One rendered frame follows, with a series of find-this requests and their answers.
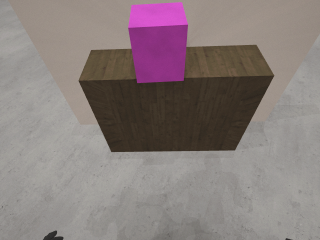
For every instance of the carton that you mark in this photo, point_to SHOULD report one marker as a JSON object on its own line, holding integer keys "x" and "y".
{"x": 158, "y": 36}

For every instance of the pedestal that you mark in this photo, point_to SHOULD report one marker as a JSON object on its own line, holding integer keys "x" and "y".
{"x": 209, "y": 111}

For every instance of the robot left hand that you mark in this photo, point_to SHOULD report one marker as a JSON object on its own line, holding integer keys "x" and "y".
{"x": 51, "y": 236}

